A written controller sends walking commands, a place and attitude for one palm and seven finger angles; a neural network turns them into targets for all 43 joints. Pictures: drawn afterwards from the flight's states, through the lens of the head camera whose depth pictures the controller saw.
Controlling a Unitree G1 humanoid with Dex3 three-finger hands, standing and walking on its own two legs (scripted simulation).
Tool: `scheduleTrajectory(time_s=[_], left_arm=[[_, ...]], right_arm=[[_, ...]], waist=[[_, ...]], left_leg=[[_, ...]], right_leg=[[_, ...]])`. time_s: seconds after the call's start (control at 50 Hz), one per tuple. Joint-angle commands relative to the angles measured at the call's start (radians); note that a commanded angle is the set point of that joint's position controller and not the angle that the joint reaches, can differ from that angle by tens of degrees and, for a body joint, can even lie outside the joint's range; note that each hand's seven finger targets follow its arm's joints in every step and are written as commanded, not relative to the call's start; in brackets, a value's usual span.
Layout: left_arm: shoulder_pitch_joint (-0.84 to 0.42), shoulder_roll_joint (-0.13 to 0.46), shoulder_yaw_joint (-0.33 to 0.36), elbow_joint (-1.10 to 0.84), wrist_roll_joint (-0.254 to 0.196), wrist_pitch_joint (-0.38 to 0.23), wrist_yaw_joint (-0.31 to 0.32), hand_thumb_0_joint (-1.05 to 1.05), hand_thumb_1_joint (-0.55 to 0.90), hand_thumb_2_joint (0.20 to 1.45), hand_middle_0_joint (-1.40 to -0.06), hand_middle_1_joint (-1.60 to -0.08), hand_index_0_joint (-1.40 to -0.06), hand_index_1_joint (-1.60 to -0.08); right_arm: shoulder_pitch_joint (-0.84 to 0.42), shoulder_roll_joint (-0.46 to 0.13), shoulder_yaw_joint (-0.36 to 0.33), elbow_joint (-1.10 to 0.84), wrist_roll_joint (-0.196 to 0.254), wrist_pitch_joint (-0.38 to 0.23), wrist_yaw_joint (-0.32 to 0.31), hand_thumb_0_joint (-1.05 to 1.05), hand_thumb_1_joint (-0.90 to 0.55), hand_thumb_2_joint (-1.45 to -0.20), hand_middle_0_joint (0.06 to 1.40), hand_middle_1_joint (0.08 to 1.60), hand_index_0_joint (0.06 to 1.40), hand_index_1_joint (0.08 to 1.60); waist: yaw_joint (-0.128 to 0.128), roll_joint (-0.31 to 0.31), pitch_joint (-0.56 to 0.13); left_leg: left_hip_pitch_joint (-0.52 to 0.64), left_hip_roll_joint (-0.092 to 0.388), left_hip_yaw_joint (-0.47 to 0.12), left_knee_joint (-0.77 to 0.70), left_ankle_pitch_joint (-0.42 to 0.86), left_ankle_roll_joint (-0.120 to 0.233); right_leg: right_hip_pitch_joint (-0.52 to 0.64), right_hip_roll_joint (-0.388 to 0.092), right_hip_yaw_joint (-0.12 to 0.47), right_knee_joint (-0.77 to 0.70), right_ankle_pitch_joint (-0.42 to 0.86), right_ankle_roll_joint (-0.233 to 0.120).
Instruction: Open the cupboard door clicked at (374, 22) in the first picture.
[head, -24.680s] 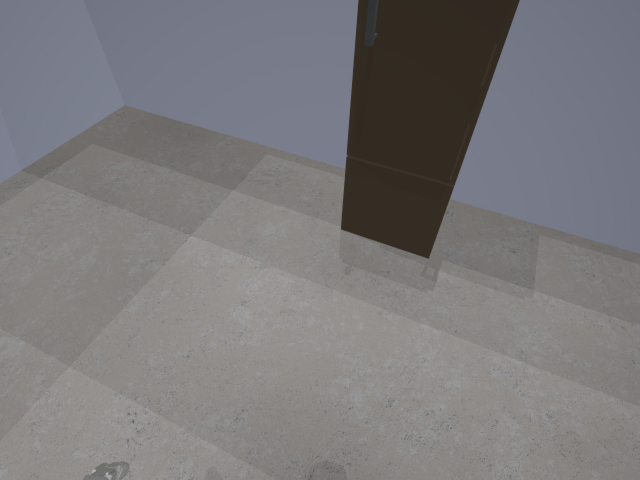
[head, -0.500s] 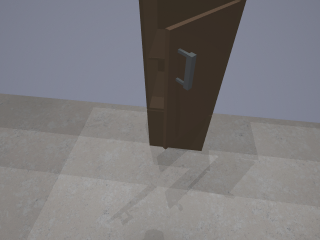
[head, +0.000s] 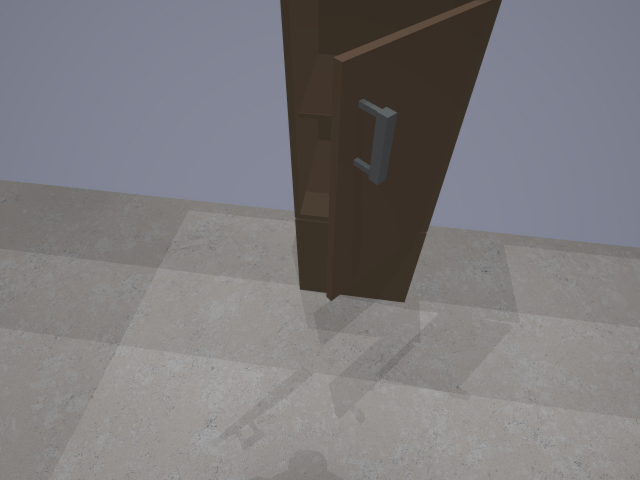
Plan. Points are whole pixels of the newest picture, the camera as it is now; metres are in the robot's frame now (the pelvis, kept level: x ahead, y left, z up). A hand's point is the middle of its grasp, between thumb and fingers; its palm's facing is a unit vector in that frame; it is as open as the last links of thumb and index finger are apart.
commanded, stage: walk to a spot facing it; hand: left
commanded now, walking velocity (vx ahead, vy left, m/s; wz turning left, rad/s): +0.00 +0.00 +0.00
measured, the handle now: (372, 142) +0.58 -0.05 +0.11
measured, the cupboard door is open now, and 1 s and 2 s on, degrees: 50 50 50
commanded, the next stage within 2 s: none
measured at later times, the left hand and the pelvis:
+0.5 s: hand out of the picture +0.07 +0.19 -0.17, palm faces -0.12 -0.96 -0.25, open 7.4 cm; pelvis -0.01 -0.01 -0.01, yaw -11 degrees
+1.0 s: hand out of the picture +0.15 +0.16 -0.19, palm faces -0.38 -0.90 -0.21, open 7.4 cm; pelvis +0.01 +0.00 -0.01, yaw -27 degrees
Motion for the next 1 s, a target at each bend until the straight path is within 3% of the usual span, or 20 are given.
scheduleTrajectory(time_s=[0.0, 0.26, 0.32, 0.36, 0.4, 0.48, 0.5, 0.52, 0.54, 0.56, 0.58, 0.64, 0.8, 0.86, 0.88, 0.9, 0.92, 0.94, 0.96, 0.98], left_arm=[[0.079, 0.118, 0.022, -0.021, 0.003, -0.015, 0.006, 0.000, 0.900, 0.900, -0.200, -0.300, -0.200, -0.300], [0.004, 0.173, 0.083, -0.114, 0.015, 0.031, -0.012, 0.000, 0.900, 0.900, -0.200, -0.300, -0.200, -0.300], [-0.013, 0.157, 0.087, -0.149, 0.016, 0.038, -0.022, 0.000, 0.900, 0.900, -0.200, -0.300, -0.200, -0.300], [-0.039, 0.143, 0.089, -0.176, 0.019, 0.046, -0.032, 0.000, 0.900, 0.900, -0.200, -0.300, -0.200, -0.300], [-0.066, 0.128, 0.090, -0.201, 0.020, 0.048, -0.041, 0.000, 0.900, 0.900, -0.200, -0.300, -0.200, -0.300], [0.026, 0.132, 0.089, -0.193, 0.018, 0.037, -0.049, 0.000, 0.900, 0.900, -0.200, -0.300, -0.200, -0.300], [0.067, 0.172, 0.098, -0.191, 0.022, 0.030, -0.043, 0.000, 0.900, 0.900, -0.200, -0.300, -0.200, -0.300], [0.066, 0.291, 0.119, -0.196, 0.034, 0.020, -0.028, 0.000, 0.900, 0.900, -0.200, -0.300, -0.200, -0.300], [0.080, 0.336, 0.121, -0.201, 0.023, 0.022, -0.021, 0.000, 0.900, 0.900, -0.200, -0.300, -0.200, -0.300], [0.048, 0.308, 0.122, -0.211, 0.026, 0.022, -0.014, 0.000, 0.900, 0.900, -0.200, -0.300, -0.200, -0.300], [0.002, 0.284, 0.116, -0.219, 0.025, 0.020, -0.007, 0.000, 0.900, 0.900, -0.200, -0.300, -0.200, -0.300], [-0.016, 0.256, 0.109, -0.238, 0.022, 0.016, 0.001, 0.000, 0.900, 0.900, -0.200, -0.300, -0.200, -0.300], [-0.005, 0.284, 0.122, -0.258, 0.032, 0.025, -0.006, 0.000, 0.900, 0.900, -0.200, -0.300, -0.200, -0.300], [-0.053, 0.277, 0.121, -0.275, 0.023, 0.030, -0.010, 0.000, 0.900, 0.900, -0.200, -0.300, -0.200, -0.300], [-0.082, 0.262, 0.116, -0.284, 0.017, 0.032, -0.012, 0.000, 0.900, 0.900, -0.200, -0.300, -0.200, -0.300], [-0.068, 0.211, 0.108, -0.301, 0.011, 0.034, -0.018, 0.000, 0.900, 0.900, -0.200, -0.300, -0.200, -0.300], [-0.047, 0.171, 0.095, -0.325, 0.007, 0.032, -0.030, 0.000, 0.900, 0.900, -0.200, -0.300, -0.200, -0.300], [-0.074, 0.198, 0.099, -0.342, 0.018, 0.029, -0.037, 0.000, 0.900, 0.900, -0.200, -0.300, -0.200, -0.300], [-0.108, 0.199, 0.104, -0.323, 0.032, 0.031, -0.045, 0.000, 0.900, 0.900, -0.200, -0.300, -0.200, -0.300], [-0.108, 0.188, 0.108, -0.318, 0.029, 0.034, -0.051, 0.000, 0.900, 0.900, -0.200, -0.300, -0.200, -0.300]], right_arm=[[0.060, -0.088, -0.011, -0.026, 0.005, -0.013, -0.003, 0.000, -0.900, -0.900, 0.200, 0.300, 0.200, 0.300], [0.023, -0.132, -0.062, -0.114, -0.002, 0.014, -0.017, 0.000, -0.900, -0.900, 0.200, 0.300, 0.200, 0.300], [0.036, -0.182, -0.076, -0.142, -0.006, 0.008, -0.022, 0.000, -0.900, -0.900, 0.200, 0.300, 0.200, 0.300], [0.054, -0.215, -0.086, -0.159, -0.012, -0.001, -0.023, 0.000, -0.900, -0.900, 0.200, 0.300, 0.200, 0.300], [0.033, -0.217, -0.083, -0.182, -0.016, -0.004, -0.021, 0.000, -0.900, -0.900, 0.200, 0.300, 0.200, 0.300], [-0.037, -0.232, -0.089, -0.220, -0.014, 0.003, -0.013, 0.000, -0.900, -0.900, 0.200, 0.300, 0.200, 0.300], [-0.050, -0.215, -0.089, -0.235, -0.004, 0.007, -0.008, 0.000, -0.900, -0.900, 0.200, 0.300, 0.200, 0.300], [-0.057, -0.145, -0.083, -0.265, 0.007, 0.013, 0.000, 0.000, -0.900, -0.900, 0.200, 0.300, 0.200, 0.300], [-0.118, -0.163, -0.083, -0.288, 0.003, 0.022, 0.009, 0.000, -0.900, -0.900, 0.200, 0.300, 0.200, 0.300], [-0.146, -0.152, -0.086, -0.290, 0.002, 0.023, 0.009, 0.000, -0.900, -0.900, 0.200, 0.300, 0.200, 0.300], [-0.140, -0.150, -0.085, -0.287, 0.003, 0.022, 0.007, 0.000, -0.900, -0.900, 0.200, 0.300, 0.200, 0.300], [-0.123, -0.136, -0.076, -0.281, 0.007, 0.020, 0.006, 0.000, -0.900, -0.900, 0.200, 0.300, 0.200, 0.300], [-0.155, -0.130, -0.075, -0.327, 0.018, 0.014, 0.003, 0.000, -0.900, -0.900, 0.200, 0.300, 0.200, 0.300], [-0.074, -0.133, -0.071, -0.311, 0.021, 0.002, -0.005, 0.000, -0.900, -0.900, 0.200, 0.300, 0.200, 0.300], [-0.022, -0.148, -0.073, -0.294, 0.020, -0.005, -0.009, 0.000, -0.900, -0.900, 0.200, 0.300, 0.200, 0.300], [0.005, -0.216, -0.083, -0.290, 0.010, -0.016, -0.013, 0.000, -0.900, -0.900, 0.200, 0.300, 0.200, 0.300], [0.027, -0.302, -0.097, -0.300, -0.004, -0.019, -0.015, 0.000, -0.900, -0.900, 0.200, 0.300, 0.200, 0.300], [0.034, -0.303, -0.094, -0.320, -0.012, -0.010, -0.017, 0.000, -0.900, -0.900, 0.200, 0.300, 0.200, 0.300], [0.027, -0.272, -0.084, -0.312, -0.020, -0.016, -0.015, 0.000, -0.900, -0.900, 0.200, 0.300, 0.200, 0.300], [-0.003, -0.255, -0.078, -0.324, -0.019, -0.016, -0.014, 0.000, -0.900, -0.900, 0.200, 0.300, 0.200, 0.300]], waist=[[0.004, -0.022, 0.002], [-0.007, -0.015, 0.004], [-0.008, 0.109, -0.018], [-0.014, 0.224, -0.036], [0.001, 0.148, -0.047], [0.050, 0.088, -0.082], [0.072, -0.022, -0.068], [0.066, -0.322, -0.045], [0.101, -0.285, -0.018], [0.075, -0.181, -0.002], [0.047, -0.194, -0.013], [0.034, -0.136, -0.093], [0.044, -0.158, -0.081], [0.000, -0.154, -0.116], [-0.030, -0.134, -0.124], [-0.030, 0.071, -0.150], [-0.023, 0.332, -0.148], [-0.034, 0.202, -0.100], [-0.024, 0.157, -0.079], [-0.001, 0.215, -0.058]], left_leg=[[0.048, 0.095, -0.067, -0.047, 0.168, 0.028], [0.009, 0.140, 0.012, 0.058, 0.014, 0.015], [0.058, 0.256, -0.105, -0.048, -0.011, 0.077], [0.054, 0.392, -0.212, -0.157, 0.030, 0.171], [0.030, 0.421, -0.181, -0.146, 0.074, 0.197], [-0.012, 0.322, 0.038, 0.042, 0.179, 0.095], [-0.100, 0.256, 0.087, 0.161, 0.050, 0.040], [-0.305, 0.101, 0.199, 0.388, -0.267, -0.043], [-0.338, 0.065, 0.110, 0.584, -0.436, -0.047], [-0.374, 0.071, 0.035, 0.670, -0.380, -0.040], [-0.407, 0.085, 0.014, 0.705, -0.335, -0.046], [-0.355, 0.085, 0.027, 0.672, -0.271, -0.063], [-0.236, 0.035, 0.035, 0.416, -0.285, -0.057], [-0.079, 0.022, 0.032, 0.164, -0.160, -0.047], [0.059, 0.044, 0.028, 0.025, -0.060, -0.040], [0.212, 0.212, -0.139, -0.079, 0.032, 0.011], [0.279, 0.467, -0.364, -0.118, 0.252, 0.141], [0.136, 0.537, -0.381, -0.117, 0.214, 0.220], [0.095, 0.458, -0.324, -0.119, 0.260, 0.197], [0.077, 0.406, -0.219, -0.091, 0.334, 0.169]], right_leg=[[-0.051, -0.106, 0.072, -0.096, 0.159, -0.021], [-0.166, -0.102, 0.195, 0.014, 0.210, -0.056], [-0.249, -0.011, 0.122, 0.169, 0.116, -0.020], [-0.307, 0.015, 0.046, 0.444, -0.202, 0.005], [-0.304, -0.030, 0.059, 0.530, -0.269, 0.005], [-0.121, -0.013, -0.015, 0.200, -0.054, 0.014], [-0.040, -0.044, 0.050, 0.023, 0.097, 0.005], [0.026, -0.294, 0.431, -0.130, 0.216, -0.082], [-0.048, -0.389, 0.522, -0.145, 0.276, -0.189], [-0.047, -0.325, 0.510, -0.105, 0.326, -0.210], [-0.002, -0.285, 0.469, -0.056, 0.438, -0.205], [0.065, -0.234, 0.366, 0.007, 0.615, -0.184], [0.018, -0.207, 0.449, 0.009, 0.578, -0.185], [-0.043, -0.153, 0.441, 0.068, 0.586, -0.133], [-0.138, -0.118, 0.414, 0.108, 0.507, -0.089], [-0.308, -0.010, 0.322, 0.208, 0.236, -0.028], [-0.465, 0.077, 0.141, 0.433, -0.295, 0.032], [-0.452, 0.027, 0.099, 0.618, -0.363, 0.048], [-0.460, 0.022, 0.098, 0.721, -0.303, 0.056], [-0.471, -0.006, 0.092, 0.767, -0.254, 0.063]])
